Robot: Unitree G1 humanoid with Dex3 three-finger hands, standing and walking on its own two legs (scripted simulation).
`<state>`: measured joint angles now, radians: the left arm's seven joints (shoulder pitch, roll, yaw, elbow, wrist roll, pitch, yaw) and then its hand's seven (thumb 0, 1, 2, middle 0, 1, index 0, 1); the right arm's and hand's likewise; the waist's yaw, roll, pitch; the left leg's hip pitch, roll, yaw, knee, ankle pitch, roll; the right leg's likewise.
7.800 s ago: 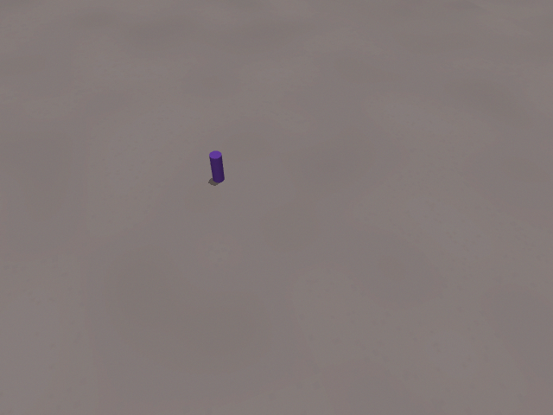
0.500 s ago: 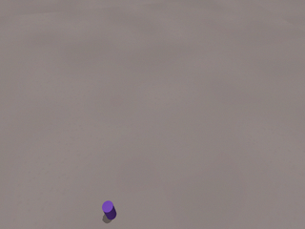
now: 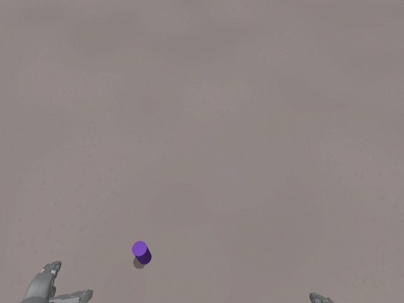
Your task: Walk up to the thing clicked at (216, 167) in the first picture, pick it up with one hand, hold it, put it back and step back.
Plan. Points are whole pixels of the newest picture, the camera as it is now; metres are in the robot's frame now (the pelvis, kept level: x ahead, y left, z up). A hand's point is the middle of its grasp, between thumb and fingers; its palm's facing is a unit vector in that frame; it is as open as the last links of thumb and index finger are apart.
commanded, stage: go down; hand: left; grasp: from the side
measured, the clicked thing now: (142, 253) +0.37 +0.22 -0.69
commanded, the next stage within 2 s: none
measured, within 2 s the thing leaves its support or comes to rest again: neither
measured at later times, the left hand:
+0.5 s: hand out of the picture +0.15 +0.28 -0.18, palm faces +0.06 -0.94 -0.32, open 17.3 cm
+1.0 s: hand (60, 295) +0.18 +0.32 -0.24, palm faces +0.12 -0.96 -0.25, open 17.3 cm
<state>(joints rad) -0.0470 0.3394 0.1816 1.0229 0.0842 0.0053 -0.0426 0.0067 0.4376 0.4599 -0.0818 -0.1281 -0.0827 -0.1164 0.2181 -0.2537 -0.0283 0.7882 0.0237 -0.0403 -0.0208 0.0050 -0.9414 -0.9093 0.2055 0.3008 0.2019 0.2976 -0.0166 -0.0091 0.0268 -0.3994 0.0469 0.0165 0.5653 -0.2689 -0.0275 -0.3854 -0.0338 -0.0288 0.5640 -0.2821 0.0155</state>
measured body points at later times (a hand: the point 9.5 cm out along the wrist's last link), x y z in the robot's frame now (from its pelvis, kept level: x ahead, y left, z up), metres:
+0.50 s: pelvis +0.01 +0.02 -0.06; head +0.09 +0.03 +0.38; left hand +0.15 +0.33 -0.15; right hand +0.17 -0.24 -0.14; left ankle +0.01 +0.14 -0.73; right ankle +0.00 -0.13 -0.73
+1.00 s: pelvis -0.02 +0.01 -0.14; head +0.11 +0.04 +0.28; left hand +0.17 +0.37 -0.22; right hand +0.16 -0.25 -0.23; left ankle +0.01 +0.14 -0.73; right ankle +0.00 -0.13 -0.73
